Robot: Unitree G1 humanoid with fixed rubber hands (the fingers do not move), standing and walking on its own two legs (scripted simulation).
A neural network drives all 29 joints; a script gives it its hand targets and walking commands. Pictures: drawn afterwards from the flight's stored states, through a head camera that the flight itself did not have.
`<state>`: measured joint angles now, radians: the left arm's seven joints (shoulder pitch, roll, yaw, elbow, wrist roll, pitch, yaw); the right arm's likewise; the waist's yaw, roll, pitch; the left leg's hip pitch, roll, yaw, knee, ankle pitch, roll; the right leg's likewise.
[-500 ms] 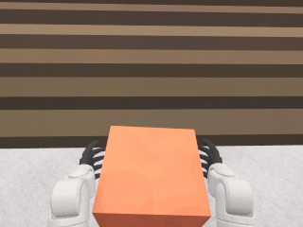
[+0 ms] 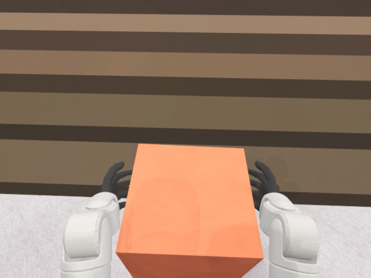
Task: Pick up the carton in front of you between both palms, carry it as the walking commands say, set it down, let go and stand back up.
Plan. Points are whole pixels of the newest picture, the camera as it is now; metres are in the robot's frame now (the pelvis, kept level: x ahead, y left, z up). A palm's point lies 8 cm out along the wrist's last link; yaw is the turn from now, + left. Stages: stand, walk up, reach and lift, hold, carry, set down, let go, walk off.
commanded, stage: carry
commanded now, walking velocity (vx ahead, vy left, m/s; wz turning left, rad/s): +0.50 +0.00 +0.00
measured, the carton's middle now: (187, 219) +0.26 +0.01 +0.00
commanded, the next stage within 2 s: none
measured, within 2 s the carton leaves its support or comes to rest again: neither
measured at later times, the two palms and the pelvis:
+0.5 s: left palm (142, 55) +0.70 +0.16 +0.13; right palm (245, 59) +0.67 -0.14 +0.14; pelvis +0.32 +0.04 -0.01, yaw -2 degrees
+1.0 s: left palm (155, 12) +1.02 +0.17 +0.14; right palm (232, 13) +1.03 -0.13 +0.13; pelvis +0.64 +0.02 -0.01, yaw -3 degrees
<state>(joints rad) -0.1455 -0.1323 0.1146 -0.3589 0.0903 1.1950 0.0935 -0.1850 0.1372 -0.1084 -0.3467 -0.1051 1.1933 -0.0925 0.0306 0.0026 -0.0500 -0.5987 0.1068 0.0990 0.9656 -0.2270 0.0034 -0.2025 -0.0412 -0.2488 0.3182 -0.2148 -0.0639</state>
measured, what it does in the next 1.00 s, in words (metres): walks ahead: left foot, then right foot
